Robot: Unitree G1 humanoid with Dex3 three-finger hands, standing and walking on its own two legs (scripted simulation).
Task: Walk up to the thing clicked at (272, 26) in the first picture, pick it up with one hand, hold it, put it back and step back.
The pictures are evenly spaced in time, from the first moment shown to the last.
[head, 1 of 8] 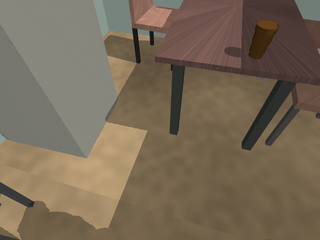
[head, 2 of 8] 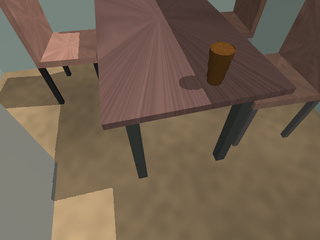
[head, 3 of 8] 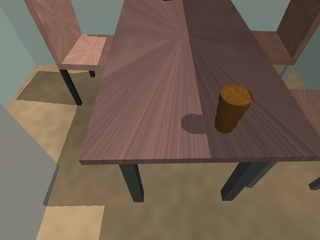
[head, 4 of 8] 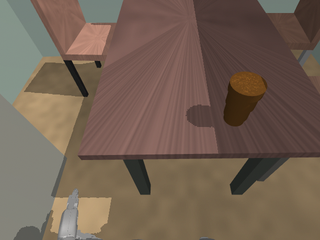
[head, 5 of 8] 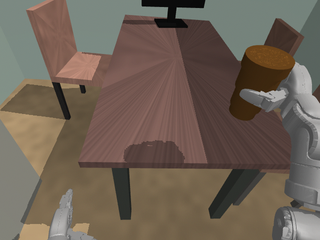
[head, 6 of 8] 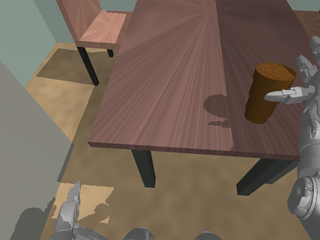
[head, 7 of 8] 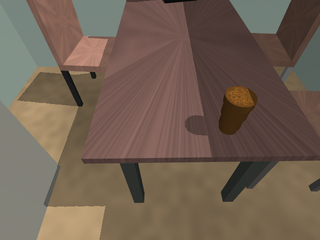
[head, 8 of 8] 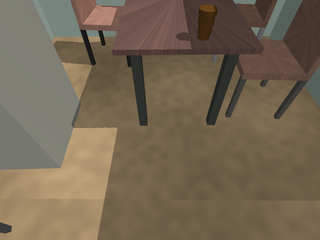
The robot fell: no
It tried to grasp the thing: yes
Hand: right
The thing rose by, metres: 0.23
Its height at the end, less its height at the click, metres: +0.00
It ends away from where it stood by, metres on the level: 0.01
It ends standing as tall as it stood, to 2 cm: yes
